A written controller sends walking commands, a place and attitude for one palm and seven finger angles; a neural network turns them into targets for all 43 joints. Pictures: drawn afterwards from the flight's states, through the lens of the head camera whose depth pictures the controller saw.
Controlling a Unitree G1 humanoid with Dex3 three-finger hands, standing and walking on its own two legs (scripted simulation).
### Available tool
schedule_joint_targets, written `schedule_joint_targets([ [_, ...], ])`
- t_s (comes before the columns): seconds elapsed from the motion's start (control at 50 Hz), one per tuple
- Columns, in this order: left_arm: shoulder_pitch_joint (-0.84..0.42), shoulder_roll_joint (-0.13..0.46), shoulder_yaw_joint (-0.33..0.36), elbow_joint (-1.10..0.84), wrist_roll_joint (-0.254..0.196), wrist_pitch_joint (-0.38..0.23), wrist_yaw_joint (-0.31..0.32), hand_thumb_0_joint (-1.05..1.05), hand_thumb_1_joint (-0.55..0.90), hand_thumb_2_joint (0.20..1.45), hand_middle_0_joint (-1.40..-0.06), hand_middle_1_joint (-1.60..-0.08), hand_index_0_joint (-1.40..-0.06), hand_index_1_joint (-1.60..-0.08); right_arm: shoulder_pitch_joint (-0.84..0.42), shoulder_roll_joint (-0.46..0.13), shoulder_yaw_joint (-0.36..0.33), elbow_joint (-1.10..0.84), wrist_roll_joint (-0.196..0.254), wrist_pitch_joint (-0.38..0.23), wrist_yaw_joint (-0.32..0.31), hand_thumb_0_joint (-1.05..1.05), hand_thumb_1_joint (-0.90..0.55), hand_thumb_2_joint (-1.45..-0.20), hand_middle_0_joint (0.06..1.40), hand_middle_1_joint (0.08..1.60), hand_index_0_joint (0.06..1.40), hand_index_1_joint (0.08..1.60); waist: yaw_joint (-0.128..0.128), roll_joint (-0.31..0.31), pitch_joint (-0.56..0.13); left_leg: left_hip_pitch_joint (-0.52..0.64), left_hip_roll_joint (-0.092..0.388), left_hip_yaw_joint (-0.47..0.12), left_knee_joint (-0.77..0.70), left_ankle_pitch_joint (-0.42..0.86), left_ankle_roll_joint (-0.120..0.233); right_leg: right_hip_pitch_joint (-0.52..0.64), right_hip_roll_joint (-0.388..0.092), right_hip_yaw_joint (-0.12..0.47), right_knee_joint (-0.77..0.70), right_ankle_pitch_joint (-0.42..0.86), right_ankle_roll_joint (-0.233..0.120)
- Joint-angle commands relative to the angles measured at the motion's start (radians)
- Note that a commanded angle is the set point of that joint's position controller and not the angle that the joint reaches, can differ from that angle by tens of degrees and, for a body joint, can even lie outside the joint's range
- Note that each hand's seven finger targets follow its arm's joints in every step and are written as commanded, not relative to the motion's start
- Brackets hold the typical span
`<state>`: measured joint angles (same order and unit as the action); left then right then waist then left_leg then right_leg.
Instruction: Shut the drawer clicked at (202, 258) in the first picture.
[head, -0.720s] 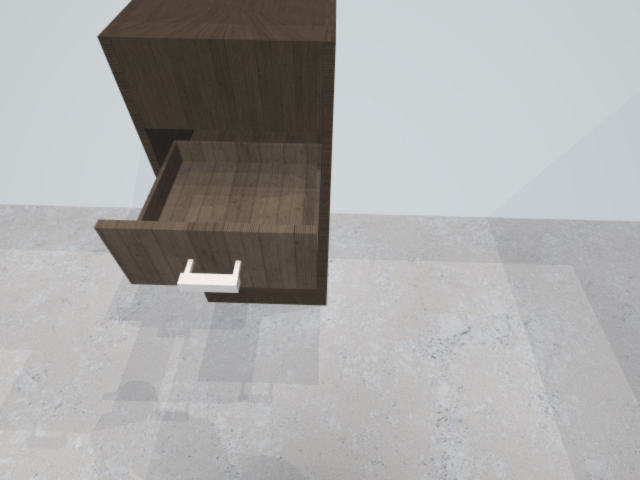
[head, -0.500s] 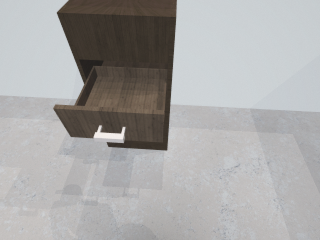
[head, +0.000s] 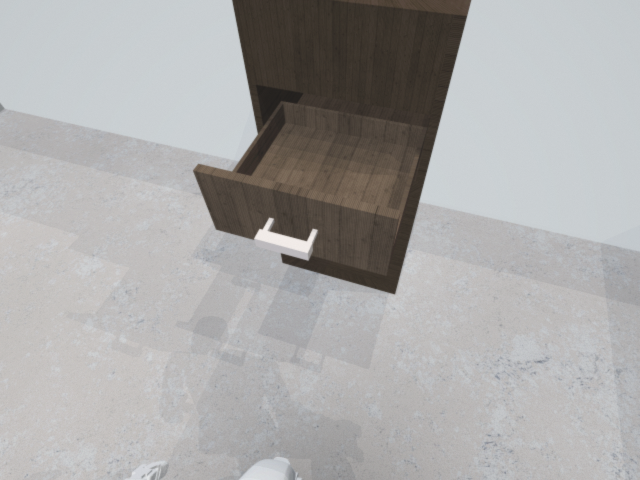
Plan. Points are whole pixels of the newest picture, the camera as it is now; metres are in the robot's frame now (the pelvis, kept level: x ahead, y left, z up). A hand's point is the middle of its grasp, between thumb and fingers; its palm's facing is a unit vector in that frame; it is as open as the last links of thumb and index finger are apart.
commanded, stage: stand and wait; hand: left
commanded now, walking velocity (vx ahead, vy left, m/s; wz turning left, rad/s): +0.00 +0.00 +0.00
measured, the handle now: (287, 236) +0.54 +0.09 -0.11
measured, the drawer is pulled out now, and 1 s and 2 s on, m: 0.29 0.29 0.29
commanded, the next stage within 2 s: look at it before walking up in 0.34 s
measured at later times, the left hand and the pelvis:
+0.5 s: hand out of the picture -0.01 +0.17 -0.17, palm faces +0.06 -0.98 -0.18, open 7.4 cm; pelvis +0.02 +0.00 +0.01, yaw +1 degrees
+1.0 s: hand out of the picture +0.03 +0.18 -0.16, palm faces +0.03 -0.98 -0.20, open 7.4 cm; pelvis +0.02 +0.00 +0.01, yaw +0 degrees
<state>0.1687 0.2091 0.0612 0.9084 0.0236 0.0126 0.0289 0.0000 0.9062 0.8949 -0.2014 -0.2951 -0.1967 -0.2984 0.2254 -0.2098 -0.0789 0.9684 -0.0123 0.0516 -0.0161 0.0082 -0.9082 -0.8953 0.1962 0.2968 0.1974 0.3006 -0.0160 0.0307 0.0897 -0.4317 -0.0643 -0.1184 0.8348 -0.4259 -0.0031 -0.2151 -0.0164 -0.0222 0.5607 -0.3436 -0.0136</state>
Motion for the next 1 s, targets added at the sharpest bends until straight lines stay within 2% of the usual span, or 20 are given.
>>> schedule_joint_targets([
  [0.0,0.08,0.129,0.027,-0.015,0.006,-0.022,0.011,0.0,0.9,0.9,-0.2,-0.3,-0.2,-0.3,-0.008,-0.032,-0.004,-0.074,0.006,-0.024,0.0,0.0,-0.9,-0.9,0.2,0.3,0.2,0.3,0.012,-0.211,-0.018,-0.051,0.066,0.084,0.119,-0.059,-0.009,0.097,-0.267,0.174,-0.178,0.67,-0.182],
  [0.02,0.105,0.139,0.028,-0.003,0.006,-0.023,0.011,0.0,0.9,0.9,-0.2,-0.3,-0.2,-0.3,-0.027,-0.021,0.002,-0.072,0.008,-0.025,0.001,0.0,-0.9,-0.9,0.2,0.3,0.2,0.3,0.022,-0.186,-0.016,-0.017,0.065,0.111,0.025,-0.057,-0.011,0.119,-0.253,0.153,-0.161,0.748,-0.173],
  [0.04,0.124,0.144,0.029,0.012,0.005,-0.024,0.011,0.0,0.9,0.9,-0.2,-0.3,-0.2,-0.3,-0.03,-0.016,0.008,-0.069,0.008,-0.029,0.0,0.0,-0.9,-0.9,0.2,0.3,0.2,0.3,0.026,-0.188,-0.024,0.022,0.068,0.126,-0.085,-0.024,-0.009,0.14,-0.24,0.143,-0.14,0.783,-0.161],
  [0.06,0.142,0.146,0.029,0.026,0.002,-0.023,0.01,0.0,0.9,0.9,-0.2,-0.3,-0.2,-0.3,-0.026,-0.013,0.012,-0.056,0.008,-0.035,0.0,0.0,-0.9,-0.9,0.2,0.3,0.2,0.3,0.029,-0.159,-0.034,0.083,0.058,0.142,-0.211,0.053,-0.009,0.146,-0.21,0.131,-0.107,0.786,-0.139],
  [0.08,0.144,0.146,0.026,0.036,-0.006,-0.021,0.011,0.0,0.9,0.9,-0.2,-0.3,-0.2,-0.3,0.008,-0.012,0.017,-0.037,0.007,-0.039,-0.002,0.0,-0.9,-0.9,0.2,0.3,0.2,0.3,0.012,-0.157,-0.048,0.173,0.057,0.14,-0.33,0.179,-0.003,0.121,-0.184,0.103,-0.076,0.727,-0.104],
  [0.1,0.147,0.128,0.019,0.041,-0.012,-0.019,0.011,0.0,0.9,0.9,-0.2,-0.3,-0.2,-0.3,0.048,-0.039,0.017,-0.018,0.004,-0.049,-0.002,0.0,-0.9,-0.9,0.2,0.3,0.2,0.3,-0.001,-0.108,-0.078,0.293,0.089,0.095,-0.424,0.409,0.016,0.061,-0.136,0.075,-0.019,0.601,-0.056],
  [0.12,0.18,0.087,0.009,0.038,-0.015,-0.015,0.009,0.0,0.9,0.9,-0.2,-0.3,-0.2,-0.3,0.065,-0.103,0.007,-0.009,-0.005,-0.057,-0.008,0.0,-0.9,-0.9,0.2,0.3,0.2,0.3,0.007,0.037,-0.125,0.404,0.224,-0.038,-0.391,0.657,0.072,-0.046,-0.064,0.023,0.032,0.336,-0.007],
  [0.14,0.176,0.052,-0.003,0.038,-0.012,-0.012,0.014,0.0,0.9,0.9,-0.2,-0.3,-0.2,-0.3,0.067,-0.136,0.004,-0.003,-0.008,-0.052,-0.014,0.0,-0.9,-0.9,0.2,0.3,0.2,0.3,0.006,0.105,-0.108,0.361,0.305,-0.092,-0.401,0.702,0.129,-0.054,-0.027,0.001,0.015,0.003,0.012],
  [0.16,0.181,0.038,-0.009,0.04,-0.005,-0.009,0.013,0.0,0.9,0.9,-0.2,-0.3,-0.2,-0.3,0.038,-0.143,0.006,-0.006,-0.008,-0.048,-0.019,0.0,-0.9,-0.9,0.2,0.3,0.2,0.3,0.017,0.058,-0.06,0.312,0.319,-0.093,-0.386,0.668,0.142,-0.075,-0.018,0.01,-0.019,-0.086,0.014],
  [0.18,0.17,0.043,-0.011,0.068,-0.009,-0.004,0.011,0.0,0.9,0.9,-0.2,-0.3,-0.2,-0.3,0.011,-0.114,0.016,0.005,-0.003,-0.048,-0.024,0.0,-0.9,-0.9,0.2,0.3,0.2,0.3,0.019,0.109,-0.051,0.292,0.262,-0.07,-0.399,0.653,0.118,-0.036,-0.032,-0.005,-0.072,0.0,0.013],
  [0.2,0.174,0.06,-0.01,0.085,-0.012,-0.003,0.008,0.0,0.9,0.9,-0.2,-0.3,-0.2,-0.3,-0.014,-0.098,0.024,0.009,0.002,-0.046,-0.025,0.0,-0.9,-0.9,0.2,0.3,0.2,0.3,0.024,0.122,-0.049,0.288,0.217,-0.019,-0.39,0.624,0.085,-0.002,-0.046,0.018,-0.112,0.108,0.006],
  [0.24,0.173,0.081,-0.014,0.117,-0.013,-0.014,0.004,0.0,0.9,0.9,-0.2,-0.3,-0.2,-0.3,-0.028,-0.075,0.027,0.018,0.009,-0.043,-0.025,0.0,-0.9,-0.9,0.2,0.3,0.2,0.3,0.013,-0.016,-0.056,0.313,0.154,0.053,-0.355,0.489,0.034,0.013,-0.085,0.058,-0.168,0.298,-0.014],
  [0.26,0.172,0.081,-0.016,0.126,-0.012,-0.019,0.004,0.0,0.9,0.9,-0.2,-0.3,-0.2,-0.3,-0.016,-0.072,0.025,0.027,0.011,-0.043,-0.026,0.0,-0.9,-0.9,0.2,0.3,0.2,0.3,0.007,-0.055,-0.055,0.338,0.149,0.068,-0.356,0.476,0.027,0.006,-0.091,0.056,-0.173,0.364,-0.02],
  [0.32,0.165,0.075,-0.022,0.148,-0.014,-0.022,0.005,0.0,0.9,0.9,-0.2,-0.3,-0.2,-0.3,0.002,-0.059,0.03,0.056,0.011,-0.043,-0.023,0.0,-0.9,-0.9,0.2,0.3,0.2,0.3,0.002,-0.034,-0.053,0.336,0.146,0.071,-0.393,0.405,0.023,0.021,-0.088,0.055,-0.205,0.313,-0.017],
  [0.42,0.184,0.057,-0.024,0.178,-0.013,-0.023,0.008,0.0,0.9,0.9,-0.2,-0.3,-0.2,-0.3,0.023,-0.042,0.033,0.086,0.008,-0.051,-0.027,0.0,-0.9,-0.9,0.2,0.3,0.2,0.3,0.007,-0.049,-0.048,0.335,0.155,0.073,-0.426,0.421,0.024,0.051,-0.079,0.043,-0.225,0.305,-0.014],
  [0.5,0.184,0.054,-0.026,0.193,-0.013,-0.021,0.008,0.0,0.9,0.9,-0.2,-0.3,-0.2,-0.3,0.041,-0.032,0.041,0.106,0.008,-0.05,-0.028,0.0,-0.9,-0.9,0.2,0.3,0.2,0.3,0.012,-0.034,-0.006,0.31,0.153,0.077,-0.454,0.395,0.021,0.054,-0.078,0.037,-0.246,0.264,-0.014],
  [0.6,0.183,0.051,-0.025,0.199,-0.015,-0.019,0.008,0.0,0.9,0.9,-0.2,-0.3,-0.2,-0.3,0.073,-0.027,0.046,0.125,0.004,-0.053,-0.029,0.0,-0.9,-0.9,0.2,0.3,0.2,0.3,0.018,-0.012,-0.005,0.303,0.152,0.076,-0.468,0.399,0.019,0.071,-0.076,0.033,-0.253,0.243,-0.018],
  [0.76,0.19,0.049,-0.021,0.199,-0.017,-0.021,0.01,0.0,0.9,0.9,-0.2,-0.3,-0.2,-0.3,0.124,-0.007,0.047,0.148,0.005,-0.06,-0.032,0.0,-0.9,-0.9,0.2,0.3,0.2,0.3,0.027,-0.042,-0.006,0.296,0.153,0.077,-0.471,0.434,0.021,0.095,-0.072,0.025,-0.248,0.277,-0.023],
  [0.86,0.194,0.042,-0.022,0.195,-0.018,-0.022,0.012,0.0,0.9,0.9,-0.2,-0.3,-0.2,-0.3,0.145,0.003,0.045,0.156,0.005,-0.06,-0.031,0.0,-0.9,-0.9,0.2,0.3,0.2,0.3,0.025,-0.03,0.02,0.279,0.15,0.079,-0.476,0.406,0.02,0.082,-0.068,0.029,-0.253,0.246,-0.024],
  [0.98,0.206,0.034,-0.022,0.193,-0.018,-0.024,0.014,0.0,0.9,0.9,-0.2,-0.3,-0.2,-0.3,0.155,0.008,0.041,0.157,0.005,-0.062,-0.033,0.0,-0.9,-0.9,0.2,0.3,0.2,0.3,0.018,-0.035,-0.002,0.292,0.151,0.085,-0.462,0.431,0.019,0.088,-0.07,0.034,-0.242,0.292,-0.024],
])
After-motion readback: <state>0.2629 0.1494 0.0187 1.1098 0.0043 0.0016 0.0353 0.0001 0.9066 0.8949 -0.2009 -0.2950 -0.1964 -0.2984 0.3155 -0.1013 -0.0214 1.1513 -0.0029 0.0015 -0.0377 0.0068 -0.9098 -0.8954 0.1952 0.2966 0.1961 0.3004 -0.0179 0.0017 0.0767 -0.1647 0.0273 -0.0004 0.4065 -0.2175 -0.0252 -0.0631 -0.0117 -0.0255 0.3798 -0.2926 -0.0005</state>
